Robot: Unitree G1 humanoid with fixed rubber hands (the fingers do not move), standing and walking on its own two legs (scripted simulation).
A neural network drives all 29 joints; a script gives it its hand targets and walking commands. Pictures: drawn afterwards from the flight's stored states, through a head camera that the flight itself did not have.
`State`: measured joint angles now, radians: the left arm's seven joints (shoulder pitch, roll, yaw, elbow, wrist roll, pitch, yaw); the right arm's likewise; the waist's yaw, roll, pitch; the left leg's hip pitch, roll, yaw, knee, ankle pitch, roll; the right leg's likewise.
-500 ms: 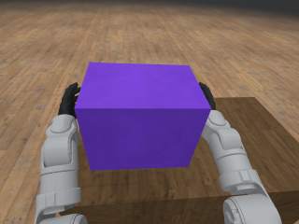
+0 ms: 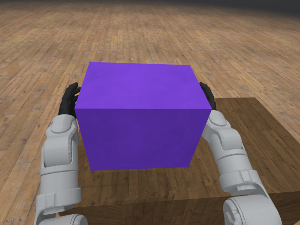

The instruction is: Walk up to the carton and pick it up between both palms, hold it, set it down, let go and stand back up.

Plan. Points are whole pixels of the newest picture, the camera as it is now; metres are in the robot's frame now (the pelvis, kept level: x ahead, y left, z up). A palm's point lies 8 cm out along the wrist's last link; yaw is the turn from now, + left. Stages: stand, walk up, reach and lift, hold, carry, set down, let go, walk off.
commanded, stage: hold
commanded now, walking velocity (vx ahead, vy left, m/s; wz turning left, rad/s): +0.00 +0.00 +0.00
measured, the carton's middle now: (141, 116) +0.36 +0.00 +0.17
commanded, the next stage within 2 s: none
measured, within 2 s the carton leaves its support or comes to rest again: neither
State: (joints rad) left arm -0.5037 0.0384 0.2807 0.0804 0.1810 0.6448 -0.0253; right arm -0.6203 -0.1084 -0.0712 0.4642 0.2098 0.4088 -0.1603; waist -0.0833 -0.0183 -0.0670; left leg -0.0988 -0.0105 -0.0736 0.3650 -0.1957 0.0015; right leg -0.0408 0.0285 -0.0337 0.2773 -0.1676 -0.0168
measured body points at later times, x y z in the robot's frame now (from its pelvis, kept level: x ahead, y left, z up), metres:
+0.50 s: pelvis +0.00 +0.00 +0.00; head -0.05 +0.02 +0.45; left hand +0.37 +0.18 +0.19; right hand +0.37 -0.18 +0.18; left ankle +0.01 +0.12 -0.75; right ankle -0.01 -0.11 -0.75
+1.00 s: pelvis +0.00 +0.00 +0.00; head -0.05 +0.02 +0.45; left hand +0.37 +0.17 +0.19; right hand +0.37 -0.18 +0.19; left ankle +0.01 +0.12 -0.75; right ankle -0.01 -0.11 -0.75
